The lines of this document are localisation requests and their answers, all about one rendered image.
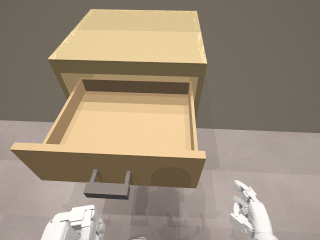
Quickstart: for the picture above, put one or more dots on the cabinet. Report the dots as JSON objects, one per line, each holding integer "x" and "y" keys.
{"x": 162, "y": 45}

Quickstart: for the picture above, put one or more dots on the drawer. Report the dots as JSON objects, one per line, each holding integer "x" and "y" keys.
{"x": 147, "y": 127}

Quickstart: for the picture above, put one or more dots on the right robot hand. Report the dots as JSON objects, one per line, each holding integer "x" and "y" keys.
{"x": 254, "y": 218}

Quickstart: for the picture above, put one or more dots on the left robot hand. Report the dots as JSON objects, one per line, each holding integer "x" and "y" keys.
{"x": 81, "y": 223}

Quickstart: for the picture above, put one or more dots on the handle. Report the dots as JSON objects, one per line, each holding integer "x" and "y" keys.
{"x": 104, "y": 190}

